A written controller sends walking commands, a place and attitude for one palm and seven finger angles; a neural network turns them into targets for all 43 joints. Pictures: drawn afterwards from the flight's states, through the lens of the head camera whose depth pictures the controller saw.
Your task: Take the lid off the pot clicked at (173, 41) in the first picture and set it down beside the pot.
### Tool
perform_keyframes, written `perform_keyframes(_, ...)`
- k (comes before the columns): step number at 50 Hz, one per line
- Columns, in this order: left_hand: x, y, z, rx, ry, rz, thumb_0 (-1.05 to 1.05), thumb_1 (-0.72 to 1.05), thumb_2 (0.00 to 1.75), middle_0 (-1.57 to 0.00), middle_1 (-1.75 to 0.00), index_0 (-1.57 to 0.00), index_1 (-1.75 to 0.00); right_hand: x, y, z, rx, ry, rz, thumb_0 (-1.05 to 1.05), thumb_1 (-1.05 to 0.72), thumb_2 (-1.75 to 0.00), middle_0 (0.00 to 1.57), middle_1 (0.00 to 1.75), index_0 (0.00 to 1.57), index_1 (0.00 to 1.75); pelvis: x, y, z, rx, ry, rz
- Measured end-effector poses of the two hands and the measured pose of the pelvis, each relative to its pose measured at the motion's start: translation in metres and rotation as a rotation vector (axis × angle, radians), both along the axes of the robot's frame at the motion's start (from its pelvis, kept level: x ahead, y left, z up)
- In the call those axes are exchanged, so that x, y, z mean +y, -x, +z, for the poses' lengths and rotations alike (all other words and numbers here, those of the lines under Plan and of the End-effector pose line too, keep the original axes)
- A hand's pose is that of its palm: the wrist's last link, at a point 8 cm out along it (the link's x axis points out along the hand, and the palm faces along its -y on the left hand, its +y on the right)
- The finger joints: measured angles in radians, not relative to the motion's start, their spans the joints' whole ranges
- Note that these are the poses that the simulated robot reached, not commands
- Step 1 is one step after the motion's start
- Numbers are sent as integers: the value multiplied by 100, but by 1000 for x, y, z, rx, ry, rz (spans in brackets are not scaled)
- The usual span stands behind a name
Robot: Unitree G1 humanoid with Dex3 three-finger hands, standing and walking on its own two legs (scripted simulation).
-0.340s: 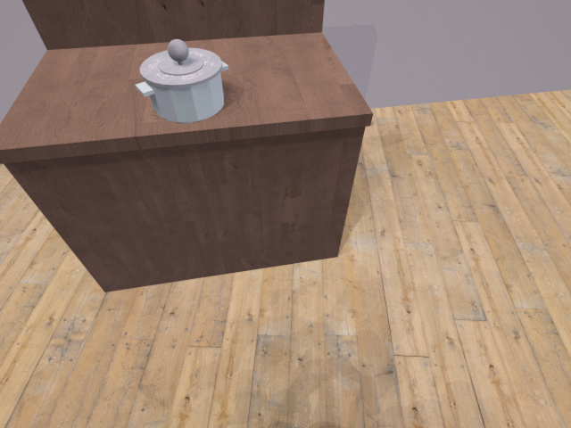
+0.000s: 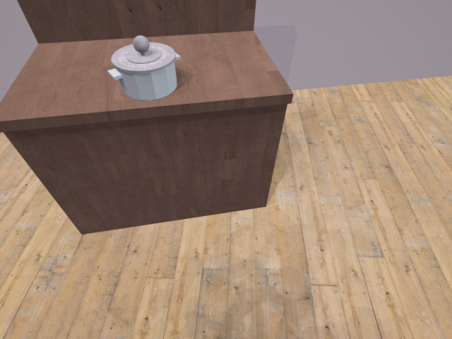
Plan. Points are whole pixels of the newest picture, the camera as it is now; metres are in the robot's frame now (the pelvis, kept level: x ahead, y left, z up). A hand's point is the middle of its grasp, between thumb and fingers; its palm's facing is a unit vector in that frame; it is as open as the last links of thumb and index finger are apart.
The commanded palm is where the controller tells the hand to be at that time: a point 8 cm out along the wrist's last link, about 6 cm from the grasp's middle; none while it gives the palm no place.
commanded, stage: look at it before walking up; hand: left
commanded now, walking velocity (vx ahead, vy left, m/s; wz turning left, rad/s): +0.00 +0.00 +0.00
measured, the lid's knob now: (141, 44) +0.91 +0.33 +0.10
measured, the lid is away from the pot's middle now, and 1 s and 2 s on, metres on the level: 0.00 0.00 0.00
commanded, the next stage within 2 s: turn to face it in 0.30 s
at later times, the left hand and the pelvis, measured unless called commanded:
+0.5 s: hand out of the picture +0.06 +0.23 -0.16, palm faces -0.01 -0.95 -0.32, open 7.4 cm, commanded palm none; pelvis +0.00 +0.00 +0.00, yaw +1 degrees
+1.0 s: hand out of the picture -0.01 +0.21 -0.19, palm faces +0.16 -0.95 -0.25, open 7.4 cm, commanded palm none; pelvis -0.01 +0.01 -0.01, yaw +7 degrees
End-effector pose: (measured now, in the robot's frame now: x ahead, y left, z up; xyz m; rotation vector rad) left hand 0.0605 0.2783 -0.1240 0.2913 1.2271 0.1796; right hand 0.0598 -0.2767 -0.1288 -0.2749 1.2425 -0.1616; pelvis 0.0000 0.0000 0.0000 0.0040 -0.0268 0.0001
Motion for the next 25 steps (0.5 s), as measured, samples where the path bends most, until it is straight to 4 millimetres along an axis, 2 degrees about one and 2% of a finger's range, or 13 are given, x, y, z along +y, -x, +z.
perform_keyframes(25,1,7,-1,19,-2,19,1,91,90,-20,-30,-20,-30,-1,0,0,17,1,8,0,-90,-90,21,30,20,30,-1,-1,0,2,1,11)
